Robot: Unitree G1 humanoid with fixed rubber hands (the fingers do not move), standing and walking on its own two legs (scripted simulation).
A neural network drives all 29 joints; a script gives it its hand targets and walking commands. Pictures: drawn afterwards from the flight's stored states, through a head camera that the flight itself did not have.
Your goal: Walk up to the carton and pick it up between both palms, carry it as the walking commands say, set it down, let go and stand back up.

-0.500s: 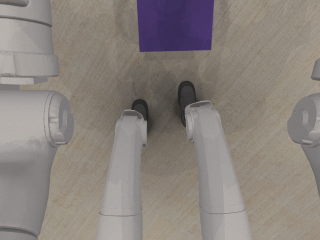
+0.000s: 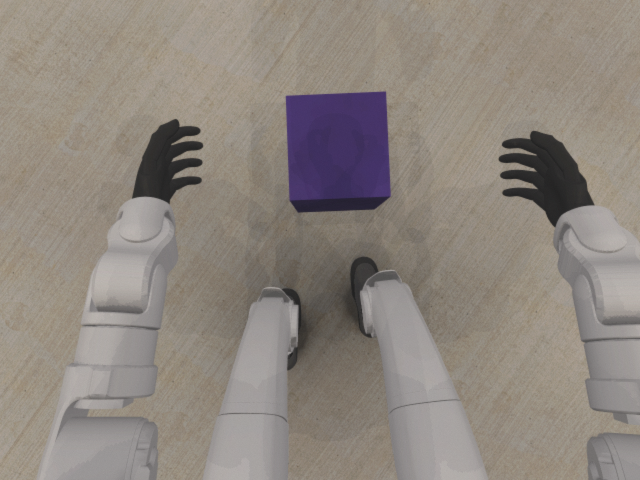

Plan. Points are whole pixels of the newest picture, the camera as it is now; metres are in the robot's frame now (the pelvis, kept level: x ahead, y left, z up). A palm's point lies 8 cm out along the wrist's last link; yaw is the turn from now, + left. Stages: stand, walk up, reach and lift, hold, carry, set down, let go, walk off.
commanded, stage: let go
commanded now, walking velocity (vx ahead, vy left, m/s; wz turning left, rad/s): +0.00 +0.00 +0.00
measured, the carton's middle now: (336, 160) +0.53 -0.04 -0.55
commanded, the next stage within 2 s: stand in 0.94 s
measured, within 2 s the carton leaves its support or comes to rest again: neither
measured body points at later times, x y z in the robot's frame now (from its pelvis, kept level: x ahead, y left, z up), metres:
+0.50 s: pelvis +0.06 -0.02 +0.08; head +0.13 -0.03 +0.52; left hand +0.28 +0.22 +0.00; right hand +0.23 -0.26 +0.00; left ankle +0.09 +0.12 -0.64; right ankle +0.16 -0.10 -0.64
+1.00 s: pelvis +0.13 -0.01 +0.09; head +0.19 +0.00 +0.53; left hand +0.31 +0.23 +0.00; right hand +0.29 -0.26 +0.01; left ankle +0.09 +0.12 -0.64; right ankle +0.16 -0.10 -0.64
